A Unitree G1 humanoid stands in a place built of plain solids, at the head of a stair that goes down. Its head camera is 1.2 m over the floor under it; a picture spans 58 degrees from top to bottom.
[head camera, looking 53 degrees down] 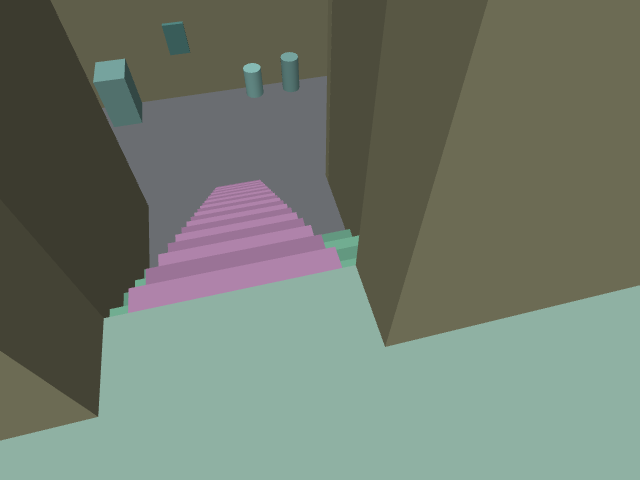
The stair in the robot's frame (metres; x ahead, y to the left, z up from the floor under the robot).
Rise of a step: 0.20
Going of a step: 0.23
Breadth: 0.80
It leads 14 degrees to the left of straight ahead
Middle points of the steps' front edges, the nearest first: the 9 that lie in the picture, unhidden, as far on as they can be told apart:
0.70 0.27 0.00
0.93 0.33 -0.20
1.15 0.38 -0.40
1.37 0.44 -0.61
1.59 0.49 -0.81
1.81 0.55 -1.02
2.03 0.60 -1.22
2.25 0.66 -1.42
2.47 0.71 -1.63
